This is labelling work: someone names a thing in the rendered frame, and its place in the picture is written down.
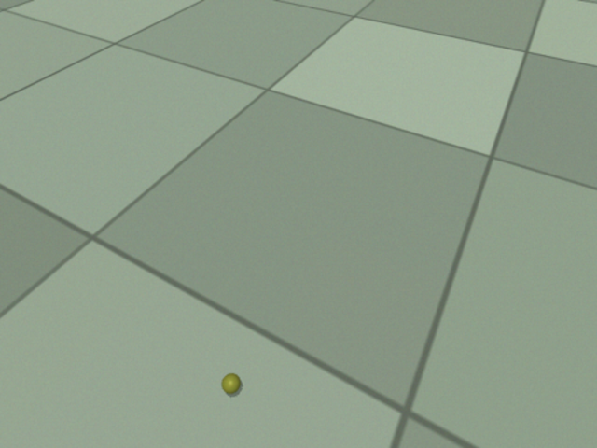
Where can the ball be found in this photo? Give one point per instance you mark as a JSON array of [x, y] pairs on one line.
[[231, 383]]

